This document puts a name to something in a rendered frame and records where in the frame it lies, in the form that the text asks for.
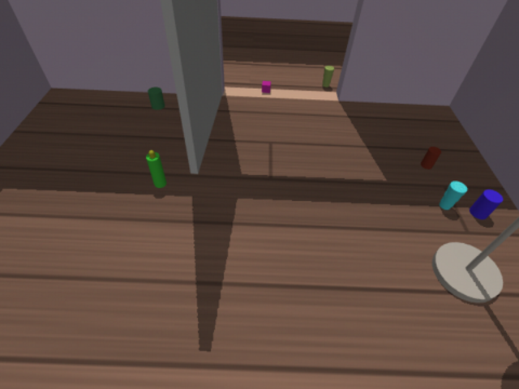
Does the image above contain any floor lamp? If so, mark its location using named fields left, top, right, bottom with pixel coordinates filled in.
left=432, top=217, right=519, bottom=303

